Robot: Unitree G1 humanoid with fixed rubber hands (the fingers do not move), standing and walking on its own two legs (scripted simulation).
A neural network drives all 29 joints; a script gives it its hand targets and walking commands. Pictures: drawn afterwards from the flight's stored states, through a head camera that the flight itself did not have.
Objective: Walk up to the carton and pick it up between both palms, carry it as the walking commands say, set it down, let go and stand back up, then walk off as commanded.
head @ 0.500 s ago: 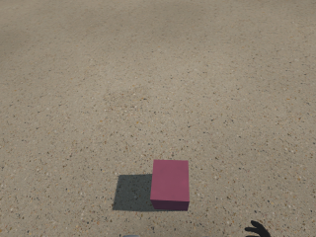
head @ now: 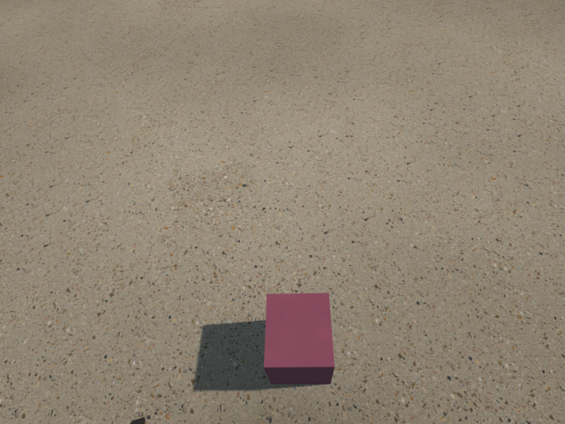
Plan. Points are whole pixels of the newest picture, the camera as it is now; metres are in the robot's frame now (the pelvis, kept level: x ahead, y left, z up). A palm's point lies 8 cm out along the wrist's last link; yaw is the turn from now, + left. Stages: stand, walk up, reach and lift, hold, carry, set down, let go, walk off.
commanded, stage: walk up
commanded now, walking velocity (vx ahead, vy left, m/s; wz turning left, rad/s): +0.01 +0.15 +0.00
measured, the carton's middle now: (299, 339) +0.42 +0.02 -0.66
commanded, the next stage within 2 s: stand in 0.58 s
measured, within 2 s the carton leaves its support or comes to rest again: neither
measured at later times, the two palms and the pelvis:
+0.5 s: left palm out of the picture +0.03 +0.28 -0.14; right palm out of the picture +0.03 -0.21 -0.14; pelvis +0.00 +0.03 +0.00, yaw +0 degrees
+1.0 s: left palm out of the picture +0.04 +0.27 -0.13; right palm out of the picture +0.05 -0.20 -0.14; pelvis +0.01 +0.04 +0.00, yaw +0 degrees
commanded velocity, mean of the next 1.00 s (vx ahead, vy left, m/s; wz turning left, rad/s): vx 0.00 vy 0.01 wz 0.00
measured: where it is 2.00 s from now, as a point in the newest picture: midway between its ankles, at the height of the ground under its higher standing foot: outside the picture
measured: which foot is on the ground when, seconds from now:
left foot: up 0.00-0.20, down 0.22-1.00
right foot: down 0.00-0.22, up 0.24-0.44, down 0.46-1.00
